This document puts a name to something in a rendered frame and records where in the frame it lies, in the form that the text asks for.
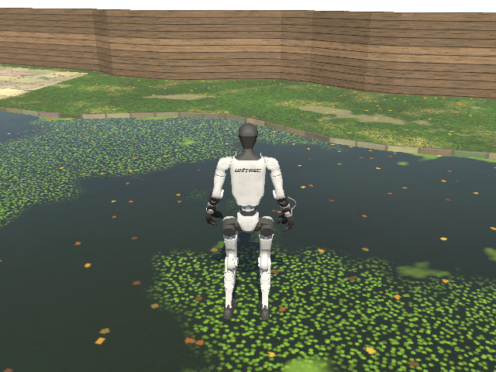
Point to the robot left hand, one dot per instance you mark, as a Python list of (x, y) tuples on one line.
[(215, 214)]

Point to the right robot forearm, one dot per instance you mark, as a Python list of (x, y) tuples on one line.
[(285, 206)]

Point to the left robot foot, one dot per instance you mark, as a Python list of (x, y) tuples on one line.
[(228, 312)]

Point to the robot right hand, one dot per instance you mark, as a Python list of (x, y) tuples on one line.
[(284, 220)]

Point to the right robot upper arm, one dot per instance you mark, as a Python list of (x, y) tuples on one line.
[(276, 177)]

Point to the left robot forearm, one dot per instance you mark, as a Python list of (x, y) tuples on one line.
[(212, 203)]

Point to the robot left shin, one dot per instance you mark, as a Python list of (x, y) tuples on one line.
[(229, 283)]

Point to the left robot upper arm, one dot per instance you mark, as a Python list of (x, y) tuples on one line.
[(220, 176)]

